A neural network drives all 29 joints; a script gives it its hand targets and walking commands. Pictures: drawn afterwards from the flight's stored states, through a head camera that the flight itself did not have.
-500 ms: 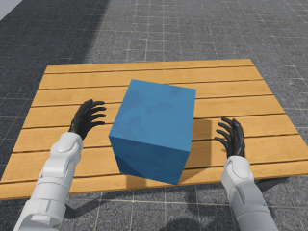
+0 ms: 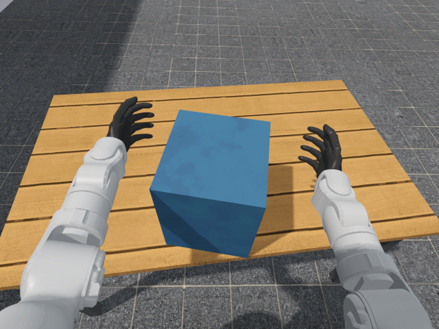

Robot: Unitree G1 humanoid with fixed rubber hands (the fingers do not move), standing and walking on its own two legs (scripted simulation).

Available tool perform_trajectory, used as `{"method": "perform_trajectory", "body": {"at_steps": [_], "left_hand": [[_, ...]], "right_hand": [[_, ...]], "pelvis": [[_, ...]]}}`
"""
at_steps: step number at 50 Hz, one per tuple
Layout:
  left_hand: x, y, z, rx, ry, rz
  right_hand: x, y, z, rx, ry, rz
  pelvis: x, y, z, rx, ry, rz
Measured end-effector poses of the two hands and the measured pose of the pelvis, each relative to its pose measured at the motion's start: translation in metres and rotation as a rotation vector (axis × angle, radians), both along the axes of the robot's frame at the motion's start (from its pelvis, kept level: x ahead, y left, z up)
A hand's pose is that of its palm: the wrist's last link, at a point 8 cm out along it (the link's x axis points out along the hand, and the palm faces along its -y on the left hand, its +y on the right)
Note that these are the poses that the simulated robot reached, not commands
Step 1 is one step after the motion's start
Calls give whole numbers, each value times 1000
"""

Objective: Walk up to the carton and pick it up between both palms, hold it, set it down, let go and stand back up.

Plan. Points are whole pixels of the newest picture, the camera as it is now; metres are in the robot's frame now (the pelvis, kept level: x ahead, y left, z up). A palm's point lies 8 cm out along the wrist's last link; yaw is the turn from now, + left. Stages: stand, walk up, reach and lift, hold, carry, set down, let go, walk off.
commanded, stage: reach and lift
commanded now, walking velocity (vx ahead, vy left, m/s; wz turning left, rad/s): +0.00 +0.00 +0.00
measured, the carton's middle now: (214, 187) +0.41 -0.01 -0.05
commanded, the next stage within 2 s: none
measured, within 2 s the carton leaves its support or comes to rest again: neither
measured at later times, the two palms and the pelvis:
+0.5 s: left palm (138, 135) +0.46 +0.14 +0.08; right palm (320, 164) +0.37 -0.21 +0.06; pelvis +0.00 -0.01 -0.01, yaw +1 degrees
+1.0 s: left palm (147, 170) +0.45 +0.14 -0.02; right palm (296, 195) +0.36 -0.18 -0.03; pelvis -0.02 +0.01 -0.05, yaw +0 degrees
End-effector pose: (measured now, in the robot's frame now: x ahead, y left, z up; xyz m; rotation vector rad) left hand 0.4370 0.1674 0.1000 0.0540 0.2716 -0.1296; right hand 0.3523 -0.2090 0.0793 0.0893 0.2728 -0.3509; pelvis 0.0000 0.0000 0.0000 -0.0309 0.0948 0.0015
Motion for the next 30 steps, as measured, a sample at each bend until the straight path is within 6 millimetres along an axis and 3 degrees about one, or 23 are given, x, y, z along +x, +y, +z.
{"method": "perform_trajectory", "body": {"at_steps": [9,19,30], "left_hand": [[20,-11,9,-4,-16,6],[30,-22,1,-2,-1,-4],[14,-29,-42,14,36,-9]], "right_hand": [[23,-1,9,-30,-29,-9],[27,-7,6,-40,12,-31],[14,12,-40,-21,56,-15]], "pelvis": [[4,-5,-2,-5,53,14],[3,-12,-3,-11,75,21],[-3,-11,-10,-21,160,29]]}}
